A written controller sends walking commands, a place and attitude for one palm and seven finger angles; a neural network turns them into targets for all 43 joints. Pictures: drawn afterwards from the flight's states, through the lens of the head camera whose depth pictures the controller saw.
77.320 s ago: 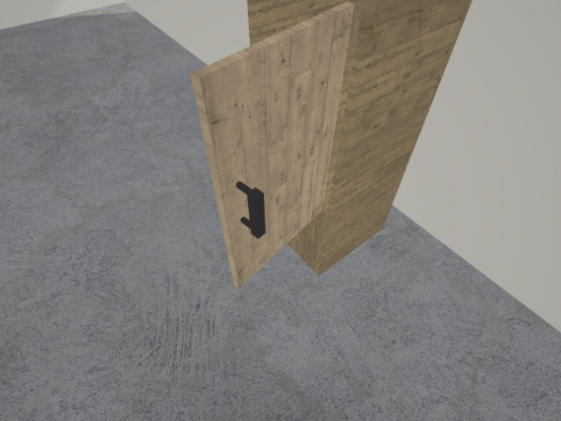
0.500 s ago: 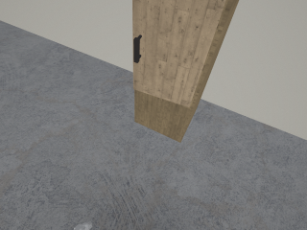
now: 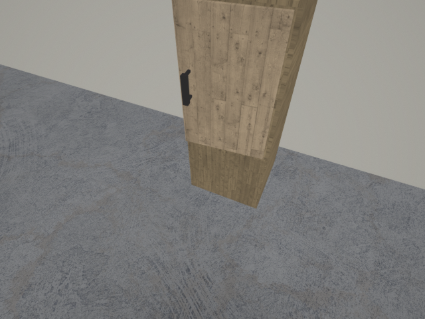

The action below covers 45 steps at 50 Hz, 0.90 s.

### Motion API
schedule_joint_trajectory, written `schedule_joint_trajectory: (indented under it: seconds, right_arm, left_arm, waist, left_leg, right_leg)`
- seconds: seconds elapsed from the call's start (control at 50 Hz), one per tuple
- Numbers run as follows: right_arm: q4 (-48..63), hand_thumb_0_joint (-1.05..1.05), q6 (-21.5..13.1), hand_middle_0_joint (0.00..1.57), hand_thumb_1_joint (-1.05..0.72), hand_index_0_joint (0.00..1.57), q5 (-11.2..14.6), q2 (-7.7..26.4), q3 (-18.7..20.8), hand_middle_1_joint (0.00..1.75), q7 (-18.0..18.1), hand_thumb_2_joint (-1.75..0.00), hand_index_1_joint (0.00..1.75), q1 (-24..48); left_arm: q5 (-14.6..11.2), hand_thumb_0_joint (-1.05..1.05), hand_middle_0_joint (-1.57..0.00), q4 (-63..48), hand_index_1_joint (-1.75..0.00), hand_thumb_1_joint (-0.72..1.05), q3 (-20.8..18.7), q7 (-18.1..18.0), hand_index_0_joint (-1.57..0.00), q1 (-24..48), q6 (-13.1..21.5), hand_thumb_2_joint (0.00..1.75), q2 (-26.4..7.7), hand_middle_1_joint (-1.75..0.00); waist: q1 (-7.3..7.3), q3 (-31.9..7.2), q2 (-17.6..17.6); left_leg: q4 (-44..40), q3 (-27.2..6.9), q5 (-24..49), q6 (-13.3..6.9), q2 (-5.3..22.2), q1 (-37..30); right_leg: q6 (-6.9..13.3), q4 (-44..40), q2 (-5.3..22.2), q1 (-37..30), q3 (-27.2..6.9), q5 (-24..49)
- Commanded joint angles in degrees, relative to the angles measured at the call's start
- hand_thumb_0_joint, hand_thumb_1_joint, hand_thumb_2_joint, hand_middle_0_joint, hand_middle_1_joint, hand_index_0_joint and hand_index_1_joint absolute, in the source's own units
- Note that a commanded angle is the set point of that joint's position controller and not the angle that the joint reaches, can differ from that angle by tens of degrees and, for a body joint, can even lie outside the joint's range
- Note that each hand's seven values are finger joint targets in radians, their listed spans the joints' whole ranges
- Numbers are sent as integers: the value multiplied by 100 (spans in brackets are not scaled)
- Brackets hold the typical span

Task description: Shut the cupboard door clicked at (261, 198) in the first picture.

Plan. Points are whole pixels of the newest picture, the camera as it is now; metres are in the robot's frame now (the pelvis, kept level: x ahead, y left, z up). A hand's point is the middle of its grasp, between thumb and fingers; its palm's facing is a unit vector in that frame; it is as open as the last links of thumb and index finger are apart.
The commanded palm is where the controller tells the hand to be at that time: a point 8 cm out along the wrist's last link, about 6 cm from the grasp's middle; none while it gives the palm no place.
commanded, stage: let the arm hang, fingers relaxed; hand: left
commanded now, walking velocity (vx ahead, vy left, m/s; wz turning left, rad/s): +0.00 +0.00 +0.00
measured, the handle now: (187, 87) +0.89 +0.15 -0.05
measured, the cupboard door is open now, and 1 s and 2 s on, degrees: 5 5 5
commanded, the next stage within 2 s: look to check the result in 0.26 s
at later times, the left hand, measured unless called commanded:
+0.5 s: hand out of the picture -0.03 +0.17 -0.18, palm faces +0.04 -0.98 -0.17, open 7.4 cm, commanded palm none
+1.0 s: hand out of the picture +0.01 +0.19 -0.18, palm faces +0.03 -0.98 -0.21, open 7.4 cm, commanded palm none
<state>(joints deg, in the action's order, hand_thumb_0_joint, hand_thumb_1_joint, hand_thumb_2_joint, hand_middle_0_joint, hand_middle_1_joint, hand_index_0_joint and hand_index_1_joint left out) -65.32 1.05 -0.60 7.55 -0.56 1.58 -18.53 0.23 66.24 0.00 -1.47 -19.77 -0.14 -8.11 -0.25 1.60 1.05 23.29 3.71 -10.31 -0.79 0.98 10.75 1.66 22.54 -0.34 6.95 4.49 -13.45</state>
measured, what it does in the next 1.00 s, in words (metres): stands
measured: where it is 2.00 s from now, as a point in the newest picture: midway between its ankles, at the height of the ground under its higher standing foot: outside the picture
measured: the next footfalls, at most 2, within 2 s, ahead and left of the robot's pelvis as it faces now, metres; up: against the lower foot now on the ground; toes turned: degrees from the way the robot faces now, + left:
right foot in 1.64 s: +0.08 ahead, -0.14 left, +0.00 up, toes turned +26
left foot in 1.98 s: -0.04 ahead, +0.11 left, +0.00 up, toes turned +41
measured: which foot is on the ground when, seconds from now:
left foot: down 0.00-1.00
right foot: down 0.00-1.00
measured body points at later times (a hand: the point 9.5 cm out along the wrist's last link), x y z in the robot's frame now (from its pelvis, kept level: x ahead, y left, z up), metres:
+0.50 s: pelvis +0.00 +0.01 +0.00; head +0.00 +0.01 +0.45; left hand -0.03 +0.22 -0.16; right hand -0.03 -0.20 -0.16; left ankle +0.03 +0.11 -0.74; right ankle -0.01 -0.10 -0.74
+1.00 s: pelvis +0.01 +0.01 +0.00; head +0.02 +0.00 +0.45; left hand +0.01 +0.24 -0.16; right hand +0.01 -0.23 -0.16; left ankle +0.03 +0.11 -0.74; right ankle -0.01 -0.10 -0.74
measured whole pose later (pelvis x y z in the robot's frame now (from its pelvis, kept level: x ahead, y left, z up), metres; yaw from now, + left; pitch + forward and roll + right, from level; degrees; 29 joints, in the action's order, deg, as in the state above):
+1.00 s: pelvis +0.01 +0.01 +0.00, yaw +0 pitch -2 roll +0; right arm -64.0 0.5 -0.6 10.5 0.2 1.5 -14.9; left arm 0.5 64.8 -0.8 -1.4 -15.3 0.3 -10.1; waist -0.7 2.6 0.2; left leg 23.1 3.7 -10.7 -1.2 0.3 10.9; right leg 1.1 22.6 0.3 7.1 4.5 -14.0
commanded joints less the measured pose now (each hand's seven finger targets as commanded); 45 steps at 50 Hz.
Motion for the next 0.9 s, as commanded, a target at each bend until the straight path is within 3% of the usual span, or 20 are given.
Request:
schedule_joint_trajectory:
  seconds: [0.0,0.1,0.34,0.56,0.88]
  right_arm:
    - [142,0,-92,20,-90,20,-30,456,88,30,76,-90,30,-365]
    - [123,0,-94,20,-90,20,-31,393,85,30,94,-90,30,-434]
    - [179,0,-118,20,-90,20,-35,419,113,30,100,-90,30,-472]
    - [232,0,-132,20,-90,20,-15,639,150,30,84,-90,30,-327]
    - [268,0,-141,20,-90,20,-23,922,179,30,57,-90,30,80]
  left_arm:
    - [24,0,-20,-141,-30,90,-112,-61,-20,-353,70,90,-506,-30]
    - [30,0,-20,-92,-30,90,-116,-70,-20,-423,64,90,-400,-30]
    - [42,0,-20,-137,-30,90,-149,-72,-20,-422,69,90,-362,-30]
    - [51,0,-20,-202,-30,90,-183,-65,-20,-296,89,90,-590,-30]
    - [50,0,-20,-265,-30,90,-200,-32,-20,80,112,90,-897,-30]
  waist:
    - [-11,393,-40]
    - [-9,566,-7]
    - [-10,497,2]
    - [-2,424,-140]
    - [-19,325,-56]
  left_leg:
    - [-474,-521,-31,-108,458,67]
    - [-508,-537,-165,-109,448,187]
    - [-546,-603,-216,-133,471,201]
    - [-505,-609,81,-149,499,56]
    - [-524,-617,246,-130,521,-110]
  right_leg:
    - [132,-618,624,554,-665,-90]
    - [128,-588,602,638,-656,-133]
    - [118,-486,577,616,-621,-35]
    - [110,-481,591,553,-612,83]
    - [126,-591,652,437,-682,211]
